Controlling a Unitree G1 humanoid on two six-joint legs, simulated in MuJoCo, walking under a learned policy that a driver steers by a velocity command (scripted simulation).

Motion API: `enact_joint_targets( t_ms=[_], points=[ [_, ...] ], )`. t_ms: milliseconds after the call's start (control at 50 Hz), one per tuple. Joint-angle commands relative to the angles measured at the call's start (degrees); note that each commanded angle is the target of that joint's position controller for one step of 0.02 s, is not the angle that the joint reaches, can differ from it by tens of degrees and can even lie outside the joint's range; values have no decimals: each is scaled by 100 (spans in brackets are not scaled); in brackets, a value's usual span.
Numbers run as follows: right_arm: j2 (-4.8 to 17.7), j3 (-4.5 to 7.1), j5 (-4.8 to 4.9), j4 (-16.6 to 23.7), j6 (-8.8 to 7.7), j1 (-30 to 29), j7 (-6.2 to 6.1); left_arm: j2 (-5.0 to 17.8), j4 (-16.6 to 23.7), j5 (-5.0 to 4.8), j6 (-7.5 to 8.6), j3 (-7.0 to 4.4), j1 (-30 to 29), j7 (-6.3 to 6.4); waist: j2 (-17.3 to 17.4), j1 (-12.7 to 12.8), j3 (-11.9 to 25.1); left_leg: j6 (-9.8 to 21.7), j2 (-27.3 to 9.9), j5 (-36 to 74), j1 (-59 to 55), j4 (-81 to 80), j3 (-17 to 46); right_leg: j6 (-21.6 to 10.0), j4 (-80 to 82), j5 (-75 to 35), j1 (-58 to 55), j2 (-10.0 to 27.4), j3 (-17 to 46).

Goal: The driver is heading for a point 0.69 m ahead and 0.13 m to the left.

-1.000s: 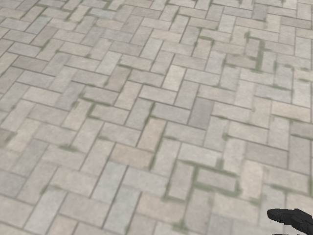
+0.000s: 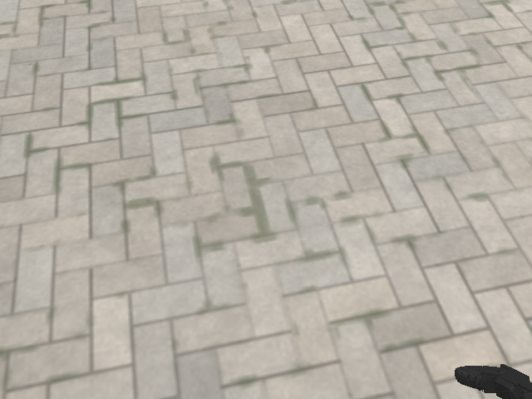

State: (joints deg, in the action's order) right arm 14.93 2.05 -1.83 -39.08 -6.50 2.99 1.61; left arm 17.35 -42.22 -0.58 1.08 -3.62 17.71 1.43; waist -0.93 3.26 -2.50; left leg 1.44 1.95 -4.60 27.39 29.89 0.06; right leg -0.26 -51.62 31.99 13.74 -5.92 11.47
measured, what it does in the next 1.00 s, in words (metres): steps on the spot: right foot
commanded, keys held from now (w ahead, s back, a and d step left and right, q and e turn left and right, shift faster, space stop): no key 0.54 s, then q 0.46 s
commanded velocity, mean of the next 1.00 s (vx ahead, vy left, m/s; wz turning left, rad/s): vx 0.05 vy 0.00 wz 0.10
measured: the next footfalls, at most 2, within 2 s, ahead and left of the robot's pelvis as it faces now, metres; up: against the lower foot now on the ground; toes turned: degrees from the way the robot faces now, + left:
right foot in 0.26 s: +0.11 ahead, -0.14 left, +0.00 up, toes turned +2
right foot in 1.34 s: +0.21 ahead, -0.10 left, +0.00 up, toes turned +25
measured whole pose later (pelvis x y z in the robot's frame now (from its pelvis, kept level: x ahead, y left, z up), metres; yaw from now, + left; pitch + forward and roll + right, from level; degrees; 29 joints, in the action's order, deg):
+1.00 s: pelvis +0.09 +0.02 +0.01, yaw +10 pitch +2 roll -1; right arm 16.2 3.4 0.1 -45.8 0.0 9.3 0.6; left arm 16.8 -42.4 0.3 -1.1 -4.7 9.6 4.9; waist -1.0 -0.9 -2.9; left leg 4.2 3.9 -13.7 20.7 32.7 2.0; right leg 3.1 -65.1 29.8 27.6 -0.7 3.0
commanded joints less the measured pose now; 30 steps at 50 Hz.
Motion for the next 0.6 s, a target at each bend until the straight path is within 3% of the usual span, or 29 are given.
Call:
enact_joint_targets(
  t_ms=[20,40,60,80,100,140,200,240,260,280,300,320,360,420,540,600],
  points=[
    [680,192,155,160,146,840,3,827,228,-84,-88,-149,579,9,662,-428,1622,1407,-2237,1521,-3169,-678,2781,381,-2274,369,1947,409,-42],
    [483,89,114,169,198,476,6,773,299,-39,-194,-146,219,39,455,-361,1093,1247,-1960,975,-2393,-914,2324,418,-1929,142,1914,566,-187],
    [394,33,77,164,228,175,2,678,350,10,-290,-145,71,67,540,-211,797,1111,-1753,599,-1732,-1117,1988,427,-1380,-64,1619,790,-258],
    [478,59,47,116,273,25,0,484,337,27,-344,-96,117,79,750,-107,604,978,-1449,496,-1204,-1294,1583,440,-720,-218,1181,829,-482],
    [539,85,22,79,299,-42,-12,321,279,46,-350,-50,198,92,914,-83,584,955,-1246,750,-935,-1338,1244,464,-215,-322,785,775,-694],
    [600,111,35,-28,322,60,-50,148,217,89,-297,16,203,97,984,-147,850,1054,-1215,1310,-1065,-1222,1009,452,592,-640,318,769,-811],
    [632,95,137,-141,396,72,-87,195,118,84,-295,5,168,66,815,-122,1059,1038,-1276,422,-1108,-1134,994,335,1710,-1784,-347,731,-922],
    [445,4,151,-236,426,148,-73,216,168,192,-307,14,-47,44,662,-106,803,636,-1028,-1181,-669,-1189,934,141,2485,-2418,-829,779,-832],
    [341,-46,92,-304,414,265,-51,387,291,247,-305,0,-208,60,417,-187,660,334,-857,-1917,-447,-1092,847,-20,2658,-2560,-922,1141,-419],
    [435,-8,61,-316,415,492,-31,769,269,192,-317,-92,-389,78,-186,-506,354,96,-455,-2172,-502,-1045,476,-225,2576,-1723,-331,1190,-320],
    [491,-2,42,-344,428,327,-47,542,228,175,-285,-70,-405,55,-263,-364,218,-29,-361,-1914,-867,-848,313,-251,2675,-931,180,1030,-422],
    [483,-1,68,-345,436,260,-65,347,210,203,-235,-12,-427,47,-266,-349,133,-24,-366,-1690,-1002,-729,309,-183,2748,-906,347,984,-450],
    [423,-14,88,-448,456,373,-108,258,191,194,-128,16,-483,38,-339,-381,151,49,-370,-1200,-1097,-565,278,-59,2694,-1577,273,958,-486],
    [399,-14,97,-576,440,457,-115,281,122,139,-44,12,-350,48,-210,-364,366,72,-359,-408,-1279,-374,213,-31,2490,-2357,40,948,-515],
    [439,3,150,-830,499,399,-135,267,30,116,-64,19,-324,65,14,-340,454,54,-391,245,-1504,-226,221,-31,2378,-2903,-107,878,-588],
    [688,80,234,-812,552,188,-152,465,25,100,-99,-71,-321,141,95,-275,390,154,-369,533,-1169,-68,354,-41,2208,-2912,-304,816,-769]
  ],
)
Keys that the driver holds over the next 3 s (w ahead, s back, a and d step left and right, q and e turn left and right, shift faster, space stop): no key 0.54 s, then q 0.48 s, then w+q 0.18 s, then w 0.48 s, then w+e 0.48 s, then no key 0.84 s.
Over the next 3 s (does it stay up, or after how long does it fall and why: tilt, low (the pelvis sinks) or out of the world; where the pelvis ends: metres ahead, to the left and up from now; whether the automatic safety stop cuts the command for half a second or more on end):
stays up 0.68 0.22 0.01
